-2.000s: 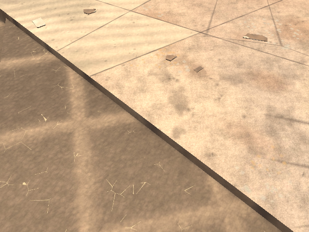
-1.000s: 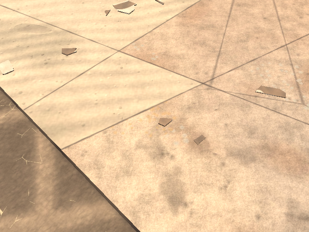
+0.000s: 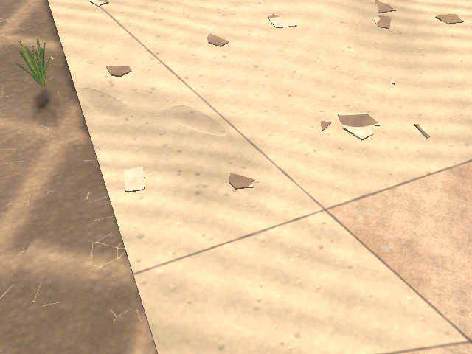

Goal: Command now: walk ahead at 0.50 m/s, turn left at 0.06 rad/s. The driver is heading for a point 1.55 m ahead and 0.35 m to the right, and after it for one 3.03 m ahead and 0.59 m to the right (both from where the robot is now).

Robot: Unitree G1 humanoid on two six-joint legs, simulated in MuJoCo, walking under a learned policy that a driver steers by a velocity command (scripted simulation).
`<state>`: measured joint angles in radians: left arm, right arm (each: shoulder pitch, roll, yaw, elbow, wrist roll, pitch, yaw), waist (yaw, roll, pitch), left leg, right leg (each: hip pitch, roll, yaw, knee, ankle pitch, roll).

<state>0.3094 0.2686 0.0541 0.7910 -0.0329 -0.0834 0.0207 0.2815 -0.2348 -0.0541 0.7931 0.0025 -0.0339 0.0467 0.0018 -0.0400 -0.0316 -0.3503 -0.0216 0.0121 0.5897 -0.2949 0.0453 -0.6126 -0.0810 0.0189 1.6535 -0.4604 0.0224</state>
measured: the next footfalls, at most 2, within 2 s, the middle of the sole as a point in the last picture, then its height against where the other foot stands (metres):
right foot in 0.32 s outside the picture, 0.06 m higher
left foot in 0.90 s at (193, 287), level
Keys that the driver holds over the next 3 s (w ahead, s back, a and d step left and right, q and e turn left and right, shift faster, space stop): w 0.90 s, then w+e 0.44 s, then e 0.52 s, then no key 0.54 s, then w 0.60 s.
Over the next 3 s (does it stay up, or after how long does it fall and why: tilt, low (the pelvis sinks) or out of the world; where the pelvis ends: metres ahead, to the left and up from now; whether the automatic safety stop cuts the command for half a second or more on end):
stays up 1.11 -0.11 0.07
